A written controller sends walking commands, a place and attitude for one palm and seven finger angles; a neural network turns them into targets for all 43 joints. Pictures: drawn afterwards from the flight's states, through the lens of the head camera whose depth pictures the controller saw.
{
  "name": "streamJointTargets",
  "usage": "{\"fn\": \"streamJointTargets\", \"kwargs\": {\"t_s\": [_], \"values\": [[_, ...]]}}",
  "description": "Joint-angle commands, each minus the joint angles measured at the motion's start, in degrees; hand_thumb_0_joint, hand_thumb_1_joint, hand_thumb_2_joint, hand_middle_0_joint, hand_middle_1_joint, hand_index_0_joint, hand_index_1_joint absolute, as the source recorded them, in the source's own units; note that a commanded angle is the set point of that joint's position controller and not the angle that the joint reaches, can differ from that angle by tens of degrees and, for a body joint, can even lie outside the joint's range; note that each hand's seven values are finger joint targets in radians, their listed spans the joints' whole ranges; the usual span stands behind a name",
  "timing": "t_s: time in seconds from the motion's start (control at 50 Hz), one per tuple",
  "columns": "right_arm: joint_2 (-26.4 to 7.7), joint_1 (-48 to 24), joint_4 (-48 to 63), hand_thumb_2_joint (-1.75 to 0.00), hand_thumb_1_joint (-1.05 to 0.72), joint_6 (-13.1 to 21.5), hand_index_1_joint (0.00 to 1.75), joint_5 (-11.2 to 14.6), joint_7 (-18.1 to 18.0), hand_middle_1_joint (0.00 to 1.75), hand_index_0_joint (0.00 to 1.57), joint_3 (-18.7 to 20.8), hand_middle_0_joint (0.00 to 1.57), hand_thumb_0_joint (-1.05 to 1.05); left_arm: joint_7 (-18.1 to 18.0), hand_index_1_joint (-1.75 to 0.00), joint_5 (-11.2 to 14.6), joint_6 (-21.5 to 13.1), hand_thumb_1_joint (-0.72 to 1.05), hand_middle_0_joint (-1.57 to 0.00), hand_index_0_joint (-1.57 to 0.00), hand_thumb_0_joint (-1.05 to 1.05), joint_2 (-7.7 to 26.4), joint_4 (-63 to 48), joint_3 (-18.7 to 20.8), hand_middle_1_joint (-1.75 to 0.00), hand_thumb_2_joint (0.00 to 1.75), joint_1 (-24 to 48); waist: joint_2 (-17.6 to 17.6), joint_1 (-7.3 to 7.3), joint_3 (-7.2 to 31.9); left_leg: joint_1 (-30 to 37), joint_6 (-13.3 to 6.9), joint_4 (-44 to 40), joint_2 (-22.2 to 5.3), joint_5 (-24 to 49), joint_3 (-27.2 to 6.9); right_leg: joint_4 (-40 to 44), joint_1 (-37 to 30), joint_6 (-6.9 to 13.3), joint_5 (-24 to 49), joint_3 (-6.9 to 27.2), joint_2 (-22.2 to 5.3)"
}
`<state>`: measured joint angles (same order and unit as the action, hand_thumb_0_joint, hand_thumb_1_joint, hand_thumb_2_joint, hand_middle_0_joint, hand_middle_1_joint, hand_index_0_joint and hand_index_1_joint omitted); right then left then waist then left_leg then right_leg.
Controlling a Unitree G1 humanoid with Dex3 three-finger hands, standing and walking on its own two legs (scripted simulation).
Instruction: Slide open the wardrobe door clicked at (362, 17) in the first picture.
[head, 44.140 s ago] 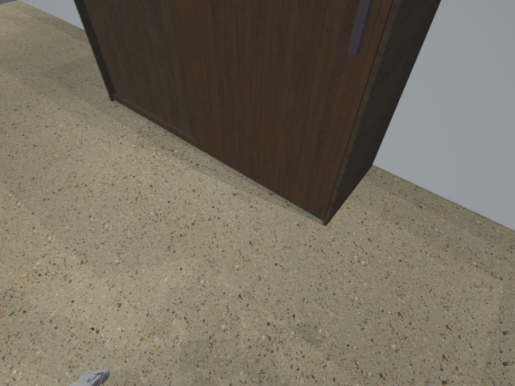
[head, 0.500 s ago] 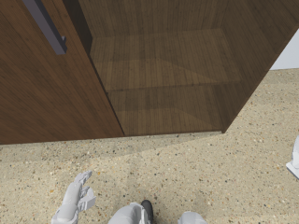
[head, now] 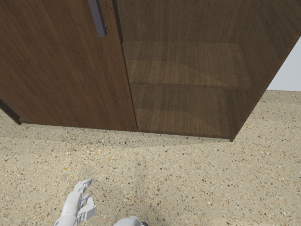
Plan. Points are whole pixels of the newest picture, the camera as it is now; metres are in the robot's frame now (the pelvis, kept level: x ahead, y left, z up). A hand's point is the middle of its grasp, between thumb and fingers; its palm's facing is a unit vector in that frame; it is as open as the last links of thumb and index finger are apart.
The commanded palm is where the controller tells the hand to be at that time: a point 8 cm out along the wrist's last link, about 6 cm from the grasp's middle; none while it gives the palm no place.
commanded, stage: stop stepping back and stand still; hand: right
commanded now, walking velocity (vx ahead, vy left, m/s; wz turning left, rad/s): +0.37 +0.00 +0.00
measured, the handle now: (97, 6) +0.78 +0.25 +0.19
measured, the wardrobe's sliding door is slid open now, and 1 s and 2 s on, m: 0.69 0.69 0.69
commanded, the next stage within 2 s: let the arm hang, fingers relaxed in 0.88 s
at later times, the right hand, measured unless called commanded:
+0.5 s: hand out of the picture +0.13 -0.28 +0.19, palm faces +0.44 +0.78 -0.44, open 7.4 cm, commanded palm +0.07 -0.31 +0.19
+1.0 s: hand out of the picture +0.16 -0.26 +0.17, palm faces +0.33 +0.81 -0.48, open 7.4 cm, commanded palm none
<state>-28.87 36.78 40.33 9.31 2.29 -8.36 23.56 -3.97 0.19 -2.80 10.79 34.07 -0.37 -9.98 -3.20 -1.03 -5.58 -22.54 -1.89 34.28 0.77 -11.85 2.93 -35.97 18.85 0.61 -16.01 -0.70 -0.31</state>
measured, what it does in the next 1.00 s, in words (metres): steps on the spot: left foot, then right foot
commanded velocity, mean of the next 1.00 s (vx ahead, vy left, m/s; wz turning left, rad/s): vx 0.10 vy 0.03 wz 0.00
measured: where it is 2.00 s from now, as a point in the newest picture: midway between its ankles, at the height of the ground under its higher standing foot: outside the picture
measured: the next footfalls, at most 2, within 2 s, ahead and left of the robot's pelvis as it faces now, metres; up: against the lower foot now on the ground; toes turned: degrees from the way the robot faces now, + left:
left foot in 0.20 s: +0.02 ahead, +0.10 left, +0.00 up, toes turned +0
right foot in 0.40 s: +0.01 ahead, -0.13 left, +0.00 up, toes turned -4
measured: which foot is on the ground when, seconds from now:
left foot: down 0.00-0.02, up 0.04-0.18, down 0.20-0.42, up 0.44-0.68, down 0.70-1.00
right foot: down 0.00-0.20, up 0.22-0.38, down 0.40-1.00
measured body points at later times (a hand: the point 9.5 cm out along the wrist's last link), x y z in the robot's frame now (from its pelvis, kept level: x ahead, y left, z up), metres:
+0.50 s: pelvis -0.07 -0.02 +0.00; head -0.06 -0.04 +0.45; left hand +0.10 +0.20 -0.07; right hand +0.10 -0.32 +0.21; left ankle -0.05 +0.09 -0.68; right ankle +0.00 -0.12 -0.72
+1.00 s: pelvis -0.05 -0.02 +0.01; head -0.02 -0.02 +0.46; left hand +0.11 +0.24 -0.08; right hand +0.14 -0.30 +0.19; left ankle -0.06 +0.08 -0.72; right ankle -0.03 -0.13 -0.72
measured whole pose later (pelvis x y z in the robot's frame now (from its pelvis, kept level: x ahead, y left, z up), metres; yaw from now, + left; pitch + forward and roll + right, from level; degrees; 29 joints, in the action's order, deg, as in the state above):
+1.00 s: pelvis -0.05 -0.02 +0.01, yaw +1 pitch +0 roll +0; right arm -23.7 30.9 29.6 10.9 1.4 -8.2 20.6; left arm -2.9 0.9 -6.2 13.8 37.3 1.1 -11.2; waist -0.1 -0.2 -3.0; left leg -14.2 -1.3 32.5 -0.1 -17.8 5.0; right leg -31.8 16.9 0.8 -15.0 -4.2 -1.6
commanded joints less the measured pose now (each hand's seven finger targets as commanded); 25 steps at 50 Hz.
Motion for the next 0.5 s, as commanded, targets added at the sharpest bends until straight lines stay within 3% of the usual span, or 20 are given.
{"fn": "streamJointTargets", "kwargs": {"t_s": [0.0,0.02,0.04,0.06,0.12,0.14,0.16,0.18,0.2,0.22,0.24,0.28,0.3,0.34,0.36,0.38,0.4,0.42,0.44,0.48], "values": [[-4.4,-0.66,1.13,-0.9,-0.9,4.3,0.3,-0.36,-2.33,0.3,0.2,9.83,0.2,0.0,-1.49,-0.3,0.16,-4.16,0.9,-0.2,-0.2,0.0,8.64,-7.5,2.3,-0.3,0.9,3.91,18.37,1.02,5.24,10.07,2.29,6.84,1.36,-13.26,0.09,27.78,12.12,6.54,-36.95,17.04,-13.66],[-3.32,-3.06,-2.14,-0.9,-0.9,3.94,0.3,-1.1,-2.0,0.3,0.2,8.41,0.2,0.0,-1.44,-0.3,0.25,-4.58,0.9,-0.2,-0.2,0.0,8.64,-7.15,2.18,-0.3,0.9,4.36,17.98,0.74,2.34,11.36,2.37,13.03,1.96,-11.39,1.7,29.34,17.69,7.5,-38.84,17.83,-14.89],[-2.68,-5.75,-3.57,-0.9,-0.9,4.09,0.3,-1.23,-1.59,0.3,0.2,6.99,0.2,0.0,-1.18,-0.3,0.41,-5.22,0.9,-0.2,-0.2,0.0,8.3,-6.85,2.49,-0.3,0.9,4.33,15.61,0.54,1.01,9.39,2.04,13.03,1.38,-12.09,2.05,27.98,16.42,7.54,-34.63,16.8,-14.07],[-0.27,-7.28,-5.92,-0.9,-0.9,3.99,0.3,-1.46,-1.21,0.3,0.2,3.59,0.2,0.0,-1.08,-0.3,0.4,-5.64,0.9,-0.2,-0.2,0.0,8.59,-6.31,2.64,-0.3,0.9,3.99,13.15,0.18,-0.64,8.27,2.01,10.07,1.27,-12.79,2.8,26.13,14.44,7.35,-30.66,14.67,-13.28],[2.24,-9.14,-7.73,-0.9,-0.9,3.0,0.3,-1.41,-0.74,0.3,0.2,-1.61,0.2,0.0,-0.91,-0.3,0.69,-5.77,0.9,-0.2,-0.2,0.0,8.83,-5.79,2.82,-0.3,0.9,2.54,7.88,1.27,1.3,12.8,0.84,-7.27,0.6,-13.31,2.79,17.91,8.53,4.84,-21.71,7.76,-9.07],[1.35,-10.0,-6.3,-0.9,-0.9,2.96,0.3,-1.64,-0.77,0.3,0.2,-1.91,0.2,0.0,-0.84,-0.3,0.48,-5.75,0.9,-0.2,-0.2,0.0,8.51,-5.97,2.83,-0.3,0.9,2.7,5.32,1.08,1.38,13.4,-1.41,-12.7,-2.68,-14.97,-3.27,10.55,8.77,3.74,-17.81,4.06,-6.27],[0.53,-10.65,-4.55,-0.9,-0.9,2.81,0.3,-1.66,-0.63,0.3,0.2,-2.32,0.2,0.0,-0.48,-0.3,0.18,-5.34,0.9,-0.2,-0.2,0.0,7.94,-6.5,3.02,-0.3,0.9,2.76,-2.42,0.99,1.87,13.85,-5.8,-18.61,-10.48,-19.28,-17.66,-0.83,12.41,2.28,-11.93,1.0,-2.9],[-1.74,-13.12,-1.63,-0.9,-0.9,2.6,0.3,-1.28,-0.89,0.3,0.2,-1.28,0.2,0.0,-0.25,-0.3,0.2,-5.1,0.9,-0.2,-0.2,0.0,7.58,-6.43,2.89,-0.3,0.9,3.68,-9.35,1.39,1.66,12.36,-9.74,-23.71,-19.13,-17.51,-29.27,-12.02,14.74,0.83,-7.51,-2.12,-1.13],[-3.44,-16.61,1.7,-0.9,-0.9,3.89,0.3,-1.04,-1.42,0.3,0.2,-0.13,0.2,0.0,-0.26,-0.3,-0.16,-5.58,0.9,-0.2,-0.2,0.0,7.74,-6.32,2.53,-0.3,0.9,4.75,-5.3,1.31,2.29,12.77,-11.42,-23.33,-21.29,-2.84,-28.54,-18.11,15.17,-0.02,-7.68,-1.95,-2.23],[-1.38,-16.11,1.7,-0.9,-0.9,4.39,0.3,-0.74,-1.39,0.3,0.2,-0.9,0.2,0.0,0.09,-0.3,0.05,-6.07,0.9,-0.2,-0.2,0.0,7.04,-5.35,2.41,-0.3,0.9,2.69,-4.18,1.46,8.08,16.01,-10.79,-20.39,-19.3,-1.09,-24.32,-18.13,13.15,-0.05,-9.14,-0.61,-1.89],[-3.35,-17.12,4.42,-0.9,-0.9,4.23,0.3,-0.92,-1.48,0.3,0.2,0.49,0.2,0.0,0.21,-0.3,0.09,-6.07,0.9,-0.2,-0.2,0.0,7.28,-5.39,2.64,-0.3,0.9,2.74,-3.12,1.35,10.1,13.07,-9.49,-19.68,-17.47,-8.15,-22.28,-16.03,9.32,-0.06,-9.34,-0.89,-2.01],[-5.19,-13.41,7.25,-0.9,-0.9,4.21,0.3,-1.0,-1.98,0.3,0.2,3.26,0.2,0.0,-0.31,-0.3,-0.03,-5.79,0.9,-0.2,-0.2,0.0,6.58,-6.35,2.38,-0.3,0.9,4.0,-1.5,1.66,7.07,7.32,-8.91,-19.53,-15.83,-10.97,-18.1,-9.07,3.29,0.34,-6.43,-2.4,-2.77],[-5.96,-13.33,8.68,-0.9,-0.9,4.54,0.3,-0.94,-2.31,0.3,0.2,4.33,0.2,0.0,-0.51,-0.3,-0.23,-5.78,0.9,-0.2,-0.2,0.0,6.29,-6.07,2.1,-0.3,0.9,3.96,-0.62,1.55,7.55,4.72,-8.27,-18.84,-15.41,-14.32,-15.86,-4.49,-1.33,0.72,-5.64,-2.8,-2.69],[-6.59,-12.23,9.12,-0.9,-0.9,4.89,0.3,-0.76,-2.75,0.3,0.2,5.58,0.2,0.0,-1.29,-0.3,-0.7,-5.77,0.9,-0.2,-0.2,0.0,6.6,-5.96,2.32,-0.3,0.9,3.12,3.6,0.83,7.48,0.66,-5.67,-14.48,-11.54,-20.56,-10.64,4.57,-9.79,0.87,-4.02,-4.33,-1.48],[-5.17,-11.9,7.79,-0.9,-0.9,5.18,0.3,-0.47,-2.53,0.3,0.2,5.06,0.2,0.0,-1.66,-0.3,-0.83,-5.97,0.9,-0.2,-0.2,0.0,7.07,-6.2,2.23,-0.3,0.9,2.8,8.75,0.52,6.28,-3.5,-3.9,-7.82,-8.38,-22.99,-9.34,9.84,-12.36,2.41,-9.57,0.44,-3.61],[-3.82,-12.0,7.77,-0.9,-0.9,5.58,0.3,-0.28,-2.53,0.3,0.2,5.0,0.2,0.0,-1.77,-0.3,-0.92,-6.22,0.9,-0.2,-0.2,0.0,8.64,-6.79,2.28,-0.3,0.9,2.81,20.68,0.8,5.71,-8.23,-0.66,4.61,-1.88,-21.16,-4.4,19.27,-13.31,6.15,-19.9,15.33,-12.09],[-3.8,-12.44,6.83,-0.9,-0.9,5.46,0.3,-1.05,-2.86,0.3,0.2,4.78,0.2,0.0,-1.47,-0.3,-0.43,-6.5,0.9,-0.2,-0.2,0.0,7.85,-7.59,1.65,-0.3,0.9,3.41,25.53,0.77,4.83,-9.52,1.34,18.83,1.42,-19.21,0.75,27.08,-9.85,9.54,-26.1,24.99,-20.13],[-4.83,-12.82,3.25,-0.9,-0.9,5.14,0.3,-1.34,-2.58,0.3,0.2,5.87,0.2,0.0,-1.38,-0.3,-0.5,-6.87,0.9,-0.2,-0.2,0.0,6.31,-7.03,1.24,-0.3,0.9,3.9,19.96,0.47,3.16,-9.01,1.09,26.33,-0.46,-16.22,-2.16,28.68,-5.17,10.22,-26.61,24.45,-20.37],[-5.65,-13.66,2.79,-0.9,-0.9,5.58,0.3,-1.04,-1.98,0.3,0.2,7.23,0.2,0.0,-1.05,-0.3,-0.27,-7.34,0.9,-0.2,-0.2,0.0,6.38,-6.24,1.62,-0.3,0.9,4.02,16.27,0.84,4.2,-7.57,1.26,28.08,-1.04,-14.83,-2.52,27.74,-3.03,9.65,-26.45,22.36,-19.43],[-2.12,-10.57,-2.32,-0.9,-0.9,4.63,0.3,-0.86,-1.05,0.3,0.2,4.78,0.2,0.0,-0.21,-0.3,0.05,-7.73,0.9,-0.2,-0.2,0.0,7.21,-5.9,2.29,-0.3,0.9,3.19,9.98,0.91,4.21,-5.96,2.31,24.71,-2.65,-11.93,-1.64,26.83,-2.32,9.96,-20.86,17.31,-18.05]]}}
